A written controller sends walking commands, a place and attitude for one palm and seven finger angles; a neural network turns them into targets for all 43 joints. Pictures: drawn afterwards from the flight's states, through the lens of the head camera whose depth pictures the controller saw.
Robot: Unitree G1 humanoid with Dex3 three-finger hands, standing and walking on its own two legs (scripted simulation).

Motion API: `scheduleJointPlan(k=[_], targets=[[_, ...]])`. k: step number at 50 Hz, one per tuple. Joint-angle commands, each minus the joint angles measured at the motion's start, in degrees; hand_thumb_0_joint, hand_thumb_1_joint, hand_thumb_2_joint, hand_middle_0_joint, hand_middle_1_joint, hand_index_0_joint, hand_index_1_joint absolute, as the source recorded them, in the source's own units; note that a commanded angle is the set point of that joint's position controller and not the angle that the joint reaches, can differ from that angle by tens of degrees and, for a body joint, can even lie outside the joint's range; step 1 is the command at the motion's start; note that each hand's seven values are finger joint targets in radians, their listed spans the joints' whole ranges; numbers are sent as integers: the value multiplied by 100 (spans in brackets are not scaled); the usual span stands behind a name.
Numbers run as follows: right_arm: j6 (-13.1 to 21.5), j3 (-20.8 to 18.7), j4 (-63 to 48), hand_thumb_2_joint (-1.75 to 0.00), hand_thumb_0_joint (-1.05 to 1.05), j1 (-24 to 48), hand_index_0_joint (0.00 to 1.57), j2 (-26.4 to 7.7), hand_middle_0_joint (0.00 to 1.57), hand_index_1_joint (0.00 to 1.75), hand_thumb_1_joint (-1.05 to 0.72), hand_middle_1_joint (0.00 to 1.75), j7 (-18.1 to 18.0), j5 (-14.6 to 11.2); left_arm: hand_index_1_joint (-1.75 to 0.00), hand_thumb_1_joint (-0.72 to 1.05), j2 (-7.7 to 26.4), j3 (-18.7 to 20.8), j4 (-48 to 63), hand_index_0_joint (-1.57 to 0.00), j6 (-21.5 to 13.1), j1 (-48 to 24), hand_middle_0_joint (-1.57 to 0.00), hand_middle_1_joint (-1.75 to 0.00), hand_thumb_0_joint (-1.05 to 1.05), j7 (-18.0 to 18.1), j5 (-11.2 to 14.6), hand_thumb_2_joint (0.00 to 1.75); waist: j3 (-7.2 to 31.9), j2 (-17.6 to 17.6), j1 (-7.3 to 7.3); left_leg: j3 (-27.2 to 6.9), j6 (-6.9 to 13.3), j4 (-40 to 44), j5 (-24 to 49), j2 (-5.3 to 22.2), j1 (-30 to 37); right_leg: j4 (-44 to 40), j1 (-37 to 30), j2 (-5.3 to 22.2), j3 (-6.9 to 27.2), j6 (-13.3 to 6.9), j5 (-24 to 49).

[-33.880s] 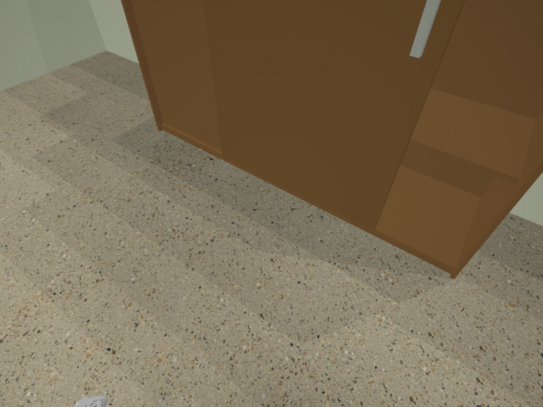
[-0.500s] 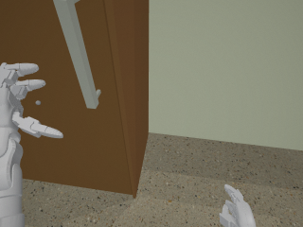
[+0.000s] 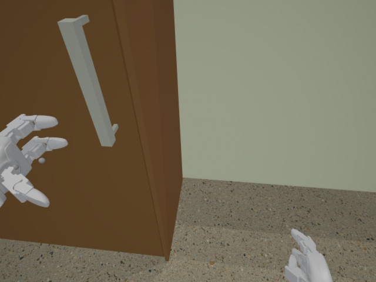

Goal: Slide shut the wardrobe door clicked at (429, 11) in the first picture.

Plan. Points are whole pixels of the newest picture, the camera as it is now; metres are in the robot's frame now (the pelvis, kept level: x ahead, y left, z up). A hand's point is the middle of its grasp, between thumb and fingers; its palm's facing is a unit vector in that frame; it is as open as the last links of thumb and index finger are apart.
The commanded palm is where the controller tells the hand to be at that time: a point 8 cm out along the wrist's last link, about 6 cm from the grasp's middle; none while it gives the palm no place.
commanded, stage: draw the hand back to the body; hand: left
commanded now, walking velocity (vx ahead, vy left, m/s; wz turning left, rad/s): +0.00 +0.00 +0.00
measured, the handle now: (97, 87) +0.43 +0.26 +0.24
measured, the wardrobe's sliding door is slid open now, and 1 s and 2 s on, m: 0.00 0.00 0.00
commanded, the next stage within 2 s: step back with the hand held close in 1.22 s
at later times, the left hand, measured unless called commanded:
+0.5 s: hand (37, 178) +0.22 +0.30 +0.18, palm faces +0.49 -0.82 -0.30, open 12.2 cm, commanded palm +0.17 +0.32 +0.19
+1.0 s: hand (53, 189) +0.21 +0.27 +0.16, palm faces +0.42 -0.83 -0.37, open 7.7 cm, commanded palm +0.16 +0.30 +0.18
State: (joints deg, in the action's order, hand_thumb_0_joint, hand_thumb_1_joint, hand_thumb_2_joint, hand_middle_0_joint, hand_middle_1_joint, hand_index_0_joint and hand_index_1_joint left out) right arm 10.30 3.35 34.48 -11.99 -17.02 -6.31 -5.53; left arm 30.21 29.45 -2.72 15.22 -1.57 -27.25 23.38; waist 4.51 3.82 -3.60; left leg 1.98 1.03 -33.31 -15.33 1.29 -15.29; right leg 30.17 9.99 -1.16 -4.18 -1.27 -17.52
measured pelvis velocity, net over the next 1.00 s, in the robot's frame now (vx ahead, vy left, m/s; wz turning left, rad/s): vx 0.02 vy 0.01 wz -0.03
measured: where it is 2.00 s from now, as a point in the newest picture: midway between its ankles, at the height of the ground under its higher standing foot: outside the picture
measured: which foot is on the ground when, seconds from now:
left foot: down 0.00-1.00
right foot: down 0.00-1.00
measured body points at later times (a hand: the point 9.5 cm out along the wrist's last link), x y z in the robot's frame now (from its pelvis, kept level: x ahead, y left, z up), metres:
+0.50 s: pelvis +0.01 +0.02 +0.01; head -0.02 +0.02 +0.46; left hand +0.19 +0.34 +0.19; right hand +0.18 -0.19 -0.08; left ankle +0.03 +0.11 -0.73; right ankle -0.01 -0.10 -0.73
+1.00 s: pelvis +0.02 +0.01 +0.01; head -0.01 +0.00 +0.46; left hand +0.18 +0.31 +0.18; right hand +0.21 -0.21 -0.06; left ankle +0.03 +0.11 -0.73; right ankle -0.01 -0.10 -0.73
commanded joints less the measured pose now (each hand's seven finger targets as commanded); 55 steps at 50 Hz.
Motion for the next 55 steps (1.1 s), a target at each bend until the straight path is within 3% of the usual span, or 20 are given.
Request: scheduleJointPlan(k=[1,3,7,8,9,10,11,12,14,16,20,21,22,25,31,34,42,44,52,55], targets=[[357,-186,-1135,-90,0,1008,20,-543,20,30,-90,30,25,-7,-115,-55,1440,490,1443,-25,-217,-1181,-25,-115,0,172,78,20,315,35,-72,-419,49,432,644,-26,522,-695,480,186,483,90,663],[417,-174,-1183,-90,0,1018,20,-520,20,30,-90,30,10,21,-113,-51,1485,579,1829,-25,-236,-1080,-25,-113,0,264,44,22,468,110,-83,-418,76,493,669,-30,676,-661,450,125,380,61,722],[499,-117,-1126,-90,0,1023,20,-452,20,30,-90,30,-24,61,-104,-37,1366,492,2404,-24,-332,-1125,-24,-104,0,407,17,29,345,501,-57,-451,49,646,560,-24,820,-717,464,55,263,9,615],[562,-249,-1059,-90,0,1005,20,-383,20,30,-90,30,91,391,-102,-33,1697,541,3256,-24,-1094,-1375,-24,-102,0,1693,-1031,31,-415,371,-119,-326,-34,754,274,-52,379,-1170,759,76,445,-3,242],[599,-252,-851,-90,0,963,20,-381,20,30,-90,30,99,412,-100,-30,879,198,2491,-24,-1289,-509,-24,-100,0,2228,-1067,32,-596,225,17,-336,-80,821,-44,-19,378,-1198,853,123,371,-27,31],[554,-270,-787,-90,0,860,20,-346,20,30,-90,30,124,410,-98,-26,484,3,2530,-24,-1466,66,-24,-98,0,2540,-1194,34,-549,79,-6,-375,-83,959,-239,38,459,-1148,720,119,302,-14,-8],[513,-315,-746,-90,0,851,20,-364,20,30,-90,30,141,402,-96,-22,439,-47,2754,-24,-1637,207,-24,-96,0,2759,-1284,36,-328,26,-34,-329,-53,1062,-247,36,531,-1159,492,119,315,-13,43],[477,-325,-715,-90,0,822,20,-352,20,30,-90,30,151,424,-94,-19,460,-37,2951,-24,-1786,278,-24,-94,0,2923,-1375,37,-76,232,-24,-288,-31,1089,-169,44,673,-1110,353,142,352,-8,153],[442,-347,-639,-90,0,812,20,-340,20,30,-90,30,168,471,-89,-12,401,-143,3159,-24,-2011,245,-24,-89,0,3165,-1560,41,39,440,-10,-346,-29,1244,-187,83,784,-1047,177,140,365,-24,299],[415,-372,-562,-90,0,780,20,-344,20,30,-90,30,151,508,-85,-4,320,-282,3195,-23,-2153,262,-23,-85,0,3319,-1692,44,90,300,22,-370,-6,1338,-139,101,874,-1057,57,134,353,-18,391],[322,-392,-530,-90,0,816,20,-317,20,30,-90,30,151,556,-77,10,207,-378,3336,-23,-2283,640,-23,-77,0,3440,-1846,51,117,200,-20,-354,-4,1383,399,112,1049,-1044,-128,123,332,-35,734],[292,-404,-507,-90,0,801,20,-327,20,30,-90,30,151,568,-75,14,207,-366,3237,-23,-2297,770,-23,-75,0,3447,-1849,53,99,-56,-31,-362,-3,1395,451,114,1014,-1090,-201,118,307,-27,733],[253,-409,-526,-90,0,819,20,-321,20,30,-90,30,152,568,-73,17,197,-357,3240,-22,-2297,882,-22,-73,0,3449,-1859,55,43,-67,-31,-317,2,1392,559,124,1039,-1104,-200,122,317,-19,785],[160,-426,-540,-90,0,819,20,-298,20,30,-90,30,173,582,-66,28,152,-355,3335,-22,-2313,1149,-22,-66,0,3439,-1899,60,80,93,-66,-291,-38,1385,915,125,1108,-1064,-305,120,305,-27,1007],[36,-468,-647,-90,0,813,20,-282,20,30,-90,30,217,575,-53,50,99,-360,3467,-21,-2331,1677,-21,-53,0,3396,-1916,71,-101,0,-97,-251,-79,1380,1218,152,1056,-1117,-400,94,294,-22,1153],[8,-465,-703,-90,0,792,20,-265,20,30,-90,30,232,586,-47,61,49,-421,3650,-21,-2333,1826,-21,-47,0,3390,-1933,76,-75,207,-100,-240,-96,1372,1274,150,1103,-1105,-382,101,308,-12,1187],[-36,-475,-790,-90,0,743,20,-246,20,30,-90,30,198,602,-30,90,-47,-519,3809,-20,-2279,2289,-20,-30,0,3377,-1944,90,-126,56,-74,-157,-71,1280,1432,126,1129,-1151,-369,87,310,11,1365],[-58,-472,-790,-90,0,760,20,-238,20,30,-90,30,181,598,-30,90,-2,-490,3821,-20,-2262,2168,-20,-30,0,3380,-1941,90,-217,-69,-57,-123,-38,1251,1329,101,1104,-1216,-309,86,334,15,1336],[-48,-449,-778,-90,0,797,20,-214,20,30,-90,30,131,623,-30,90,-15,-531,3816,-20,-2239,2045,-20,-30,0,3393,-1939,90,-191,110,-54,-48,9,1198,1302,42,1236,-1297,-311,124,367,26,1389],[-60,-448,-766,-90,0,824,20,-198,20,30,-90,30,129,628,-30,90,-44,-544,3678,-20,-2216,2158,-20,-30,0,3377,-1920,90,-209,-233,-71,-34,37,1177,1345,28,1205,-1299,-318,121,363,52,1478]])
